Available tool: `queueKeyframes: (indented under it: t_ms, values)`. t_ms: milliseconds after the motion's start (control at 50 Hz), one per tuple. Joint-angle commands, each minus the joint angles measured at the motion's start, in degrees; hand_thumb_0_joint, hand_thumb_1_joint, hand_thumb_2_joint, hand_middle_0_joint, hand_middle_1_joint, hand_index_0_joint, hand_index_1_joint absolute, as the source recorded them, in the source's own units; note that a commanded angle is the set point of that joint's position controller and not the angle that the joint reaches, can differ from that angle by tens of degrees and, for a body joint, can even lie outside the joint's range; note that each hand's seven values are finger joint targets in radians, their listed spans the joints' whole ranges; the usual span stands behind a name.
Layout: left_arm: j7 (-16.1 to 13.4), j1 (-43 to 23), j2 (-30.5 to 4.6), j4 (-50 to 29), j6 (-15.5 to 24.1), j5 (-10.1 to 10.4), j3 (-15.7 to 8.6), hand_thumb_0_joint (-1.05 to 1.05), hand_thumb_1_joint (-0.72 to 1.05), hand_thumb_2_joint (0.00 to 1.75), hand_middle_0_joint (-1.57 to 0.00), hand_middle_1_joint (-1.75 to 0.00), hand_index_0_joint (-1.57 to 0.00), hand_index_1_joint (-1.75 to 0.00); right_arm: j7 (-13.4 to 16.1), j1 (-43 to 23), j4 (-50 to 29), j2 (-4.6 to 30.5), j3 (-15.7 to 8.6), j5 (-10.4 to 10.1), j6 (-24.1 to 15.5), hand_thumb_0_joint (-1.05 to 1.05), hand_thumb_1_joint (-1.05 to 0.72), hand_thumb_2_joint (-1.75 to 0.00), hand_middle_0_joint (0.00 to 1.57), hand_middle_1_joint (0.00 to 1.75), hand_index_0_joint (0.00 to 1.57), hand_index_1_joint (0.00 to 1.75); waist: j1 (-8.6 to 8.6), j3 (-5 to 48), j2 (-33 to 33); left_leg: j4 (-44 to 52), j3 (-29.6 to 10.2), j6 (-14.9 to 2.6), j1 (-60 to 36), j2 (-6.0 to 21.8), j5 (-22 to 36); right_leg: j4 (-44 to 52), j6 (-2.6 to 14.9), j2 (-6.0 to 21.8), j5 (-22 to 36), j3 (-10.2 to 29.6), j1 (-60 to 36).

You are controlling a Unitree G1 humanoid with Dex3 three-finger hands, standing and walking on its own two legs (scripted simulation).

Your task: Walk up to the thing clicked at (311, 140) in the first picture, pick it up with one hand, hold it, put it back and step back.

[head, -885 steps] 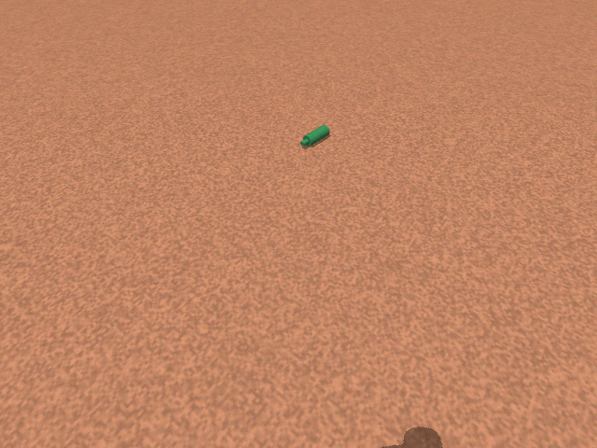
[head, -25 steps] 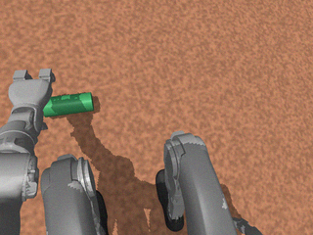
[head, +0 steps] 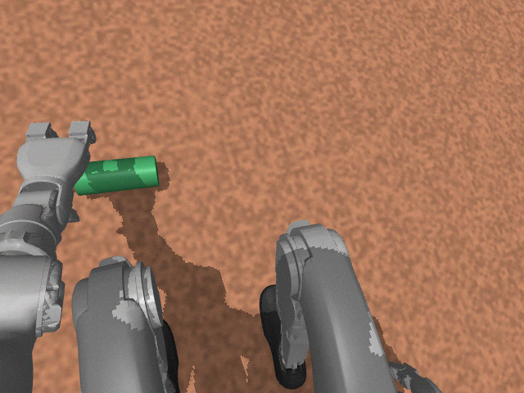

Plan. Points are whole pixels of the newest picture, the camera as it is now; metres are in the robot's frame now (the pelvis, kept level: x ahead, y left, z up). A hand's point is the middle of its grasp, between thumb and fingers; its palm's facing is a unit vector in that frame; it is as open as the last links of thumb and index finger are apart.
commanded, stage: rise first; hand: left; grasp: from above
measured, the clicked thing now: (107, 176) +0.51 +0.20 -0.30
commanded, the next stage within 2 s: approach in 0.18 s
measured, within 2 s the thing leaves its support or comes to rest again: neither
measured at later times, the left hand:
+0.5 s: hand (85, 172) +0.47 +0.21 -0.17, palm faces -0.45 +0.01 -0.89, open 13.8 cm
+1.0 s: hand (85, 184) +0.46 +0.22 -0.20, palm faces -0.52 -0.06 -0.85, open 13.7 cm
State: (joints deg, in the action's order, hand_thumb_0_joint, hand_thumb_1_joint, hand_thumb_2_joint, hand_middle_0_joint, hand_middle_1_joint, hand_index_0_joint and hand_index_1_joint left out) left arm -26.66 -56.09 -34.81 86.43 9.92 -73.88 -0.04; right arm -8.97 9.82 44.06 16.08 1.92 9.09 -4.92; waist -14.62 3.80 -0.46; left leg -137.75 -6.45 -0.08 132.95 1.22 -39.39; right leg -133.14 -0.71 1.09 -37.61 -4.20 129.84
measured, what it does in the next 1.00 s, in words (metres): stands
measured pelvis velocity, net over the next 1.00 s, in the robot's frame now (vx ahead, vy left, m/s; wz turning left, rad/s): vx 0.00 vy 0.00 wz -0.01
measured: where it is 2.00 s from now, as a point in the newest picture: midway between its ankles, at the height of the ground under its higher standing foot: (227, 372)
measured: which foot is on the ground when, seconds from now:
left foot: down 0.00-1.00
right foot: down 0.00-1.00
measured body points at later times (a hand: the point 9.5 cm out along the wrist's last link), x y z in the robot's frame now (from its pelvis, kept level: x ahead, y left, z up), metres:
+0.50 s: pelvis +0.00 +0.00 +0.00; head +0.24 +0.05 +0.38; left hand +0.49 +0.21 -0.12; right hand +0.03 -0.27 -0.11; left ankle +0.08 +0.13 -0.30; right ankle +0.10 -0.12 -0.30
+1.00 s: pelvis +0.00 +0.00 -0.01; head +0.25 +0.03 +0.36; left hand +0.48 +0.22 -0.15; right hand +0.00 -0.26 -0.12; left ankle +0.08 +0.13 -0.30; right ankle +0.10 -0.12 -0.30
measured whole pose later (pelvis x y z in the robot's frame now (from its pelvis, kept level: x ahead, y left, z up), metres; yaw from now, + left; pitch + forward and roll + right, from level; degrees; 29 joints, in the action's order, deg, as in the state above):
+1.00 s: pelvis +0.00 +0.00 -0.01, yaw -1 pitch +34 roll -6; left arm -24.4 -57.6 -35.0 88.8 4.0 -67.6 -3.6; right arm -12.9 12.1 42.3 16.2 3.8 9.9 -5.3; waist -17.1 -0.5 -2.1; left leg -139.0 -6.8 -0.1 133.8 1.8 -39.5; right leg -134.1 -0.8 0.2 -36.8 -4.4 131.3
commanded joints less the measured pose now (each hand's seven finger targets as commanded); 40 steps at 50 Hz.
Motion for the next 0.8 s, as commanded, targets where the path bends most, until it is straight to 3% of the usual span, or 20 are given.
queueKeyframes:
  t_ms: [0,40,80,100,140,200,240,260,300,320,340,360,400,460,480,520,580,660,700,780]
  values:
    - [-2.9,-20.1,-11.1,-7.2,-0.2,0.3,-1.6,0.00,-0.56,1.03,-0.07,-1.00,-0.06,-1.01,0.6,11.3,-0.4,13.7,-4.2,0.1,-0.6,0.00,-0.91,-0.90,0.20,0.30,0.20,0.30,-1.38,37.7,-15.3,14.5,4.8,-1.43,-28.4,-2.0,7.2,13.6,3.08,-2.3,9.2,-4.4,-18.1]
    - [-3.0,-20.7,-9.9,-5.0,-0.3,0.1,-1.0,0.00,-0.55,1.02,-0.07,-1.00,-0.06,-1.01,0.3,11.7,0.0,13.5,-3.9,0.6,-0.9,0.00,-0.90,-0.90,0.20,0.30,0.20,0.30,-2.62,35.8,-13.4,13.6,4.8,-1.69,-26.7,-1.9,7.1,13.5,2.86,-2.3,9.5,-4.5,-17.8]
    - [-3.0,-19.3,-10.4,-5.6,-0.5,0.2,-1.4,0.00,-0.56,1.03,-0.07,-0.99,-0.06,-1.01,0.3,11.8,0.0,13.7,-3.9,0.4,-0.7,0.00,-0.90,-0.90,0.20,0.30,0.20,0.30,-1.69,36.9,-14.2,13.9,5.1,-1.74,-26.7,-2.1,8.7,13.8,2.74,-2.3,11.0,-4.3,-19.4]
    - [-3.0,-20.4,-9.8,-4.5,-0.5,0.8,-1.5,0.00,-0.54,1.01,-0.07,-1.00,-0.07,-1.00,0.0,12.2,0.3,13.6,-4.0,0.8,-1.0,0.00,-0.90,-0.90,0.20,0.30,0.20,0.30,-2.59,35.7,-13.1,13.5,4.7,-1.76,-26.3,-2.0,7.9,13.3,2.75,-2.3,10.2,-4.6,-18.2]
    - [-2.9,-18.2,-10.1,-5.6,-0.6,1.0,-1.8,0.00,-0.56,1.02,-0.07,-1.00,-0.06,-1.01,0.0,11.9,0.2,13.7,-4.1,0.5,-0.9,0.00,-0.90,-0.90,0.20,0.30,0.20,0.30,-1.09,37.9,-14.7,14.2,4.7,-1.53,-28.0,-2.0,9.1,13.2,2.87,-2.3,11.0,-4.7,-18.9]
    - [-2.6,-20.1,-10.0,-5.1,-0.6,0.6,-1.0,0.00,-0.54,1.01,-0.07,-1.00,-0.07,-1.01,-0.5,11.8,0.2,13.6,-3.8,0.7,-1.1,0.00,-0.90,-0.90,0.20,0.30,0.20,0.30,-2.59,36.3,-13.5,13.1,4.9,-1.76,-27.1,-2.0,8.3,12.9,2.73,-2.4,11.0,-4.6,-18.7]
    - [-2.9,-19.4,-11.4,-7.9,-0.4,0.9,-2.4,0.00,-0.54,1.01,-0.09,-0.97,-0.08,-0.99,-0.3,12.2,0.0,14.0,-4.3,0.5,-1.0,0.00,-0.90,-0.90,0.20,0.30,0.20,0.30,-0.95,39.5,-16.2,13.9,4.7,-1.34,-29.7,-2.0,10.2,12.6,2.93,-2.2,12.0,-4.6,-19.5]
    - [-2.9,-19.7,-9.8,-6.4,-0.3,1.1,-1.8,0.00,-0.57,1.05,-0.11,-0.93,-0.08,-0.97,-0.7,12.3,0.4,13.5,-4.2,0.9,-1.3,0.00,-0.91,-0.90,0.20,0.30,0.20,0.30,-2.05,37.5,-15.6,13.5,4.6,-1.32,-28.7,-1.9,9.0,12.2,2.95,-2.2,11.3,-4.8,-18.3]
    - [-3.0,-20.7,-10.9,-9.9,-0.1,1.0,-2.1,0.00,-0.53,1.04,-0.07,-1.05,-0.07,-1.05,-0.7,12.2,0.3,13.6,-4.4,0.5,-1.1,0.00,-0.90,-0.90,0.20,0.30,0.20,0.30,-1.58,39.7,-14.9,13.8,4.7,-1.57,-28.4,-1.9,9.0,13.4,2.85,-2.5,11.3,-4.6,-19.9]
    - [-3.1,-20.3,-9.4,-10.2,-0.1,1.0,-1.6,0.00,-0.52,1.02,-0.08,-1.05,-0.08,-1.05,-0.7,12.8,0.1,13.6,-4.6,0.5,-0.9,0.00,-0.90,-0.90,0.20,0.30,0.20,0.30,-1.70,40.6,-15.1,13.7,4.9,-1.66,-28.5,-1.9,10.0,13.6,2.74,-2.3,12.4,-4.4,-20.8]
    - [-2.9,-20.8,-6.1,-7.9,-0.3,1.3,0.3,0.00,-0.51,1.03,-0.08,-1.05,-0.08,-1.05,-1.0,12.6,0.2,13.1,-4.4,0.8,-1.1,0.00,-0.90,-0.90,0.20,0.30,0.20,0.30,-3.25,38.9,-14.0,13.2,4.9,-1.59,-28.2,-1.8,9.8,13.4,2.70,-2.5,12.5,-4.6,-20.3]
    - [-3.0,-23.9,-5.6,-9.2,-0.1,1.5,1.0,0.00,-0.51,1.03,-0.08,-1.07,-0.08,-1.06,-1.1,12.7,1.0,13.1,-4.4,0.8,-1.1,0.00,-0.90,-0.90,0.20,0.30,0.20,0.30,-3.49,39.2,-14.0,13.2,5.0,-1.73,-27.1,-1.7,9.4,13.9,2.62,-2.7,12.4,-4.4,-20.4]
    - [-3.2,-28.3,-3.3,-5.9,-0.5,1.4,2.7,0.00,-0.50,1.03,-0.08,-1.08,-0.09,-1.07,-1.3,13.3,1.3,13.4,-3.9,1.4,-1.6,0.00,-0.90,-0.90,0.20,0.30,0.20,0.30,-6.64,35.5,-12.6,12.5,4.4,-1.72,-26.6,-1.6,7.8,14.0,2.63,-2.7,11.2,-5.0,-17.6]
    - [-3.6,-31.3,-2.6,-4.2,-0.8,1.5,3.7,0.00,-0.51,1.06,-0.09,-1.08,-0.09,-1.08,-1.3,13.7,1.9,14.0,-3.6,1.9,-2.0,0.00,-0.90,-0.90,0.20,0.30,0.20,0.30,-7.12,35.1,-12.8,12.2,4.3,-1.63,-26.4,-1.6,7.1,14.6,2.55,-2.7,10.4,-5.0,-17.7]
    - [-4.1,-32.6,-3.9,-4.6,-0.8,1.3,3.1,0.00,-0.51,1.06,-0.08,-1.08,-0.08,-1.08,-1.2,13.5,2.0,14.0,-3.5,1.8,-2.0,0.00,-0.90,-0.90,0.20,0.30,0.20,0.30,-6.39,36.6,-13.7,12.7,4.0,-1.55,-26.3,-1.6,6.9,14.4,2.68,-2.7,9.7,-5.0,-17.5]
    - [-4.6,-34.6,-3.6,-2.1,-1.4,0.5,3.6,0.00,-0.52,1.04,-0.07,-1.09,-0.08,-1.08,-1.5,13.7,1.9,14.0,-2.8,2.3,-2.2,0.00,-0.91,-0.90,0.20,0.30,0.20,0.30,-7.62,35.7,-14.4,12.4,4.2,-1.52,-26.1,-1.7,6.8,14.0,2.65,-2.7,10.0,-5.1,-17.8]
    - [-5.5,-33.7,-7.8,1.3,-3.3,-1.7,1.4,0.00,-0.51,1.07,-0.08,-1.09,-0.08,-1.09,-2.1,13.7,1.0,14.8,-2.1,2.6,-2.2,0.00,-0.90,-0.90,0.20,0.30,0.20,0.30,-6.88,37.1,-16.2,11.8,4.6,-1.42,-27.4,-1.7,9.0,13.0,2.67,-2.7,12.3,-5.0,-19.1]
    - [-7.2,-28.4,-9.3,4.1,-6.6,-1.3,-1.0,0.00,-0.53,1.03,-0.07,-1.06,-0.07,-1.05,-3.3,12.6,-1.2,14.7,-1.4,2.3,-1.8,0.00,-0.91,-0.90,0.20,0.30,0.20,0.30,-4.88,38.7,-17.1,12.7,5.1,-1.73,-25.7,-1.8,10.5,13.1,2.63,-3.1,13.9,-4.7,-21.9]
    - [-6.5,-24.6,-8.7,6.0,-8.4,-0.8,-0.3,0.00,-0.53,1.06,-0.07,-1.06,-0.07,-1.06,-3.9,11.3,-2.2,14.5,-0.9,2.0,-1.5,0.00,-0.91,-0.90,0.20,0.30,0.20,0.30,-4.64,38.3,-16.4,12.5,5.6,-2.11,-24.5,-1.7,11.1,12.6,2.39,-3.6,15.2,-4.5,-23.4]
    - [-5.0,-20.7,-12.1,0.4,-10.2,2.5,-3.0,0.00,-0.52,1.12,-0.08,-1.09,-0.08,-1.10,-4.3,11.5,-3.2,14.4,-1.3,0.6,-0.7,0.00,-0.90,-0.90,0.20,0.30,0.20,0.30,-2.42,40.2,-14.3,12.4,5.8,-2.91,-20.9,-1.6,11.9,13.1,1.76,-3.7,15.8,-3.6,-27.5]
